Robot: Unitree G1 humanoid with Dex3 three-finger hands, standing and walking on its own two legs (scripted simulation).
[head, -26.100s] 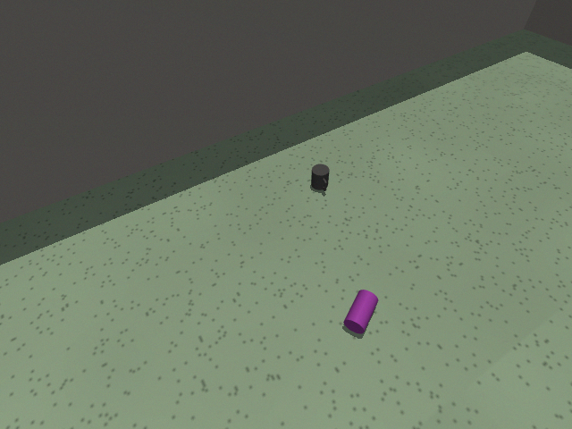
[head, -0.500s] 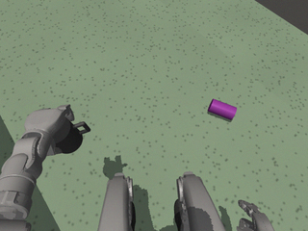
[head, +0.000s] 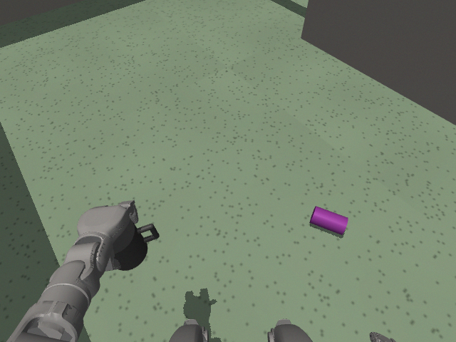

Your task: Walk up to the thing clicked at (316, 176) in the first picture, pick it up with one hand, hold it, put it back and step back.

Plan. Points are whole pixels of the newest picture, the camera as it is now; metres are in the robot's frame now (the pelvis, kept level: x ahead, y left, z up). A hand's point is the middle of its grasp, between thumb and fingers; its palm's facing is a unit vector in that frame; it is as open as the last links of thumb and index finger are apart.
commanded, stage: lift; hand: left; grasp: from above
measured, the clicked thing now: (129, 240) +0.35 +0.23 -0.11
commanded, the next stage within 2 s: hold in 0.22 s
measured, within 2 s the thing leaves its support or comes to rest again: neither
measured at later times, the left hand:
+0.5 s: hand (112, 220) +0.35 +0.23 -0.01, palm faces -0.45 -0.05 -0.89, open 11.4 cm
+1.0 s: hand (111, 214) +0.35 +0.22 +0.02, palm faces -0.46 -0.04 -0.89, open 11.4 cm
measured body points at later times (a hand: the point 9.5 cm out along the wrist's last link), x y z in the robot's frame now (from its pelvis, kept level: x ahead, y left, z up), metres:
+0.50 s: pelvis +0.04 +0.00 +0.05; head +0.08 -0.02 +0.50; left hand +0.37 +0.23 +0.04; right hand +0.14 -0.27 -0.08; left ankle +0.05 +0.12 -0.67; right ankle +0.04 -0.14 -0.67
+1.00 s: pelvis +0.05 -0.01 +0.06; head +0.06 -0.02 +0.51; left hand +0.37 +0.22 +0.07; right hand +0.17 -0.27 -0.06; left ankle +0.05 +0.12 -0.67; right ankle +0.04 -0.14 -0.67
